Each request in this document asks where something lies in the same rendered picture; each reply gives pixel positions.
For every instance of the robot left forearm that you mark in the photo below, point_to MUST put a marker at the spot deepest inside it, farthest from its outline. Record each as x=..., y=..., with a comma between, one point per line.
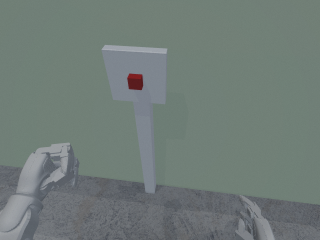
x=19, y=219

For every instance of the robot right hand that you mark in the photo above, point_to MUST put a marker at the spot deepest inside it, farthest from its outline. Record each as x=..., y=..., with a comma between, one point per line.
x=258, y=227

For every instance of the panel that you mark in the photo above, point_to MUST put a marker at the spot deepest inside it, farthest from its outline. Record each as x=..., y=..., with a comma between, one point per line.
x=151, y=63

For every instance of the robot left hand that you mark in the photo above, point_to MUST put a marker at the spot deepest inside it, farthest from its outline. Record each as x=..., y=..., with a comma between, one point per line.
x=40, y=174

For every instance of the button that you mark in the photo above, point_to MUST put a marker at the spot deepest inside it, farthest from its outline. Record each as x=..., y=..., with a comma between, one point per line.
x=135, y=81

